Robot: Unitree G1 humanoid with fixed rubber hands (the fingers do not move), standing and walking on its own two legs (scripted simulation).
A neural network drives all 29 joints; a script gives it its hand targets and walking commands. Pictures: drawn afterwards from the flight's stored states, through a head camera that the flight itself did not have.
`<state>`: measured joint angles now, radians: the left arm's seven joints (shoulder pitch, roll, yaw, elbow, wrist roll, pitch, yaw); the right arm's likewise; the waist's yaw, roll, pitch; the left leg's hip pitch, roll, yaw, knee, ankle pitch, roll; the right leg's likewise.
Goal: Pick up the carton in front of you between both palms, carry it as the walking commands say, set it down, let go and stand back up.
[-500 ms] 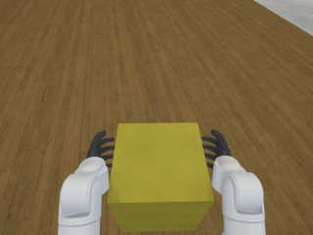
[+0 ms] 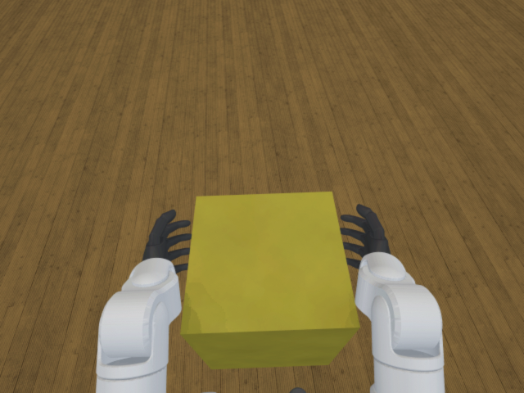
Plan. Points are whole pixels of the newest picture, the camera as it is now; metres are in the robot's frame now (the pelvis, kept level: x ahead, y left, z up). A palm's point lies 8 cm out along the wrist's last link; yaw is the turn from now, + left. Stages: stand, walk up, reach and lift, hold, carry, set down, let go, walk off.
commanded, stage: carry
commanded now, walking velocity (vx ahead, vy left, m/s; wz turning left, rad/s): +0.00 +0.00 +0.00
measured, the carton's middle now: (267, 286) +0.28 +0.00 -0.05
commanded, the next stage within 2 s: hold in 1.54 s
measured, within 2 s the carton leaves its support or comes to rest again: neither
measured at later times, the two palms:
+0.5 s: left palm (163, 187) +0.38 +0.15 +0.09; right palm (357, 188) +0.38 -0.13 +0.10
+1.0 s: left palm (167, 214) +0.36 +0.16 +0.05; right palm (354, 214) +0.36 -0.13 +0.05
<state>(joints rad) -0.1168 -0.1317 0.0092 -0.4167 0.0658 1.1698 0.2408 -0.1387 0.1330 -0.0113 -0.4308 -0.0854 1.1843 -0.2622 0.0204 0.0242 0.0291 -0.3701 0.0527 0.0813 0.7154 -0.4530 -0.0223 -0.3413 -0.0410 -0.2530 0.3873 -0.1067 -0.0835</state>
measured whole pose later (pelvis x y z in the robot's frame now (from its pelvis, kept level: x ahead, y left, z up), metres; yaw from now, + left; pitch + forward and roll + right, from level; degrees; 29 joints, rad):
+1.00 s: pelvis +0.08 +0.02 +0.00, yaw -2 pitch +2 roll +0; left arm -0.17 -0.14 0.11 0.03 0.23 0.93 0.09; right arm -0.20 0.14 -0.08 0.02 -0.22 0.94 -0.10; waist -0.01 0.00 -0.12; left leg -0.27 0.06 0.16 0.52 -0.28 0.01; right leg -0.25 -0.06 -0.20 0.51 -0.29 -0.01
